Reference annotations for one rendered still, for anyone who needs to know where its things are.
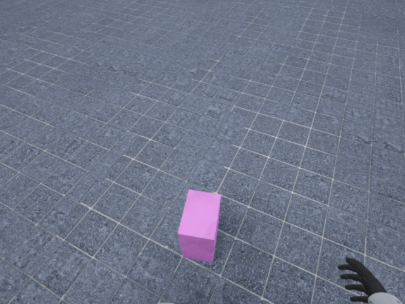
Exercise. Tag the right robot hand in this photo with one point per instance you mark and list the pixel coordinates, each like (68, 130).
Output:
(370, 283)

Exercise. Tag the carton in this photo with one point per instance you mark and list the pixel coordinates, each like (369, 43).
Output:
(199, 225)

